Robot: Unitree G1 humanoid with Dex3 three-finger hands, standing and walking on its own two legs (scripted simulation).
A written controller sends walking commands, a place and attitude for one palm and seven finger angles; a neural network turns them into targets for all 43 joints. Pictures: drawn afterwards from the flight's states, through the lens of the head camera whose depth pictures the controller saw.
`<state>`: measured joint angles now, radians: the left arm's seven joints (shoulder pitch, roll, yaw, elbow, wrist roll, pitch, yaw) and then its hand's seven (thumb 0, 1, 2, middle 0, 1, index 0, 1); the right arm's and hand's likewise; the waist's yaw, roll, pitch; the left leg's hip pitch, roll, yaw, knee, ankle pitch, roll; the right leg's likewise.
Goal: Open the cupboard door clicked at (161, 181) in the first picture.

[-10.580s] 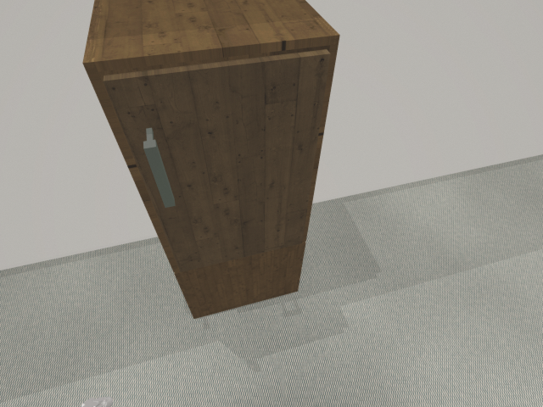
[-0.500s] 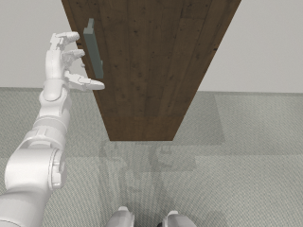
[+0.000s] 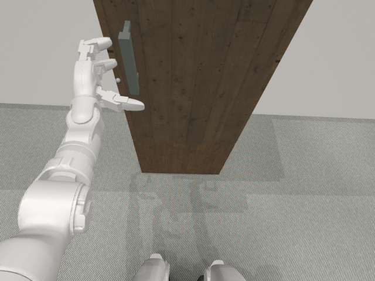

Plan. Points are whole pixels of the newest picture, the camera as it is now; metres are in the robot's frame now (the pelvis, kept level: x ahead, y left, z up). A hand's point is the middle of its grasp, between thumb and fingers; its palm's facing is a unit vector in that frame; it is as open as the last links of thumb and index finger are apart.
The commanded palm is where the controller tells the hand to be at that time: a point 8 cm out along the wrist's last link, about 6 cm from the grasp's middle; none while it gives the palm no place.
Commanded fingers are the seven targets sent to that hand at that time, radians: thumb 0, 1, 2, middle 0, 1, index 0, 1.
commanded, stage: move the hooked fingers beside the handle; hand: left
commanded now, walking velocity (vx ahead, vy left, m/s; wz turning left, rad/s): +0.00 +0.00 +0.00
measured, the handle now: (131, 60) +0.55 +0.13 +0.10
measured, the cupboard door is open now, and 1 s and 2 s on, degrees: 1 0 0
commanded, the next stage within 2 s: none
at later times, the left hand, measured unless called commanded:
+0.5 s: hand (116, 78) +0.51 +0.16 +0.09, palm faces +0.09 -1.00 -0.02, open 15.0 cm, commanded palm +0.49 +0.15 +0.09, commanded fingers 0.00 -0.50 0.30 -0.30 -1.20 -0.30 -1.20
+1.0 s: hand (111, 74) +0.52 +0.17 +0.09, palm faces +0.05 -1.00 -0.01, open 14.5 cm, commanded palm +0.50 +0.18 +0.09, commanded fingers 0.00 -0.50 0.30 -0.30 -1.20 -0.30 -1.20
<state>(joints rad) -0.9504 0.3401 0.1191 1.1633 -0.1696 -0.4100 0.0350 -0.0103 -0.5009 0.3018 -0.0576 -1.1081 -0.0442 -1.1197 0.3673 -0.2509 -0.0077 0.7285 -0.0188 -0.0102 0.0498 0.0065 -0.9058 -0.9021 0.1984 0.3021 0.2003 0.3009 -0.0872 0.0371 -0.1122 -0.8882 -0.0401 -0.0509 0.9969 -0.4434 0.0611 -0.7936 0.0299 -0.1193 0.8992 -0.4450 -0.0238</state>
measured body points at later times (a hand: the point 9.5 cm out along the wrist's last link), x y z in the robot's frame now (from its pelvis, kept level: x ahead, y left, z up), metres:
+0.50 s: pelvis +0.00 +0.00 +0.00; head +0.11 +0.02 +0.43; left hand +0.50 +0.21 +0.10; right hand +0.00 -0.27 -0.12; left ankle +0.01 +0.07 -0.68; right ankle -0.01 -0.11 -0.68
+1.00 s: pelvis +0.01 -0.01 +0.00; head +0.13 +0.01 +0.44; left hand +0.51 +0.22 +0.10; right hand +0.01 -0.27 -0.11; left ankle +0.01 +0.07 -0.68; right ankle -0.01 -0.11 -0.68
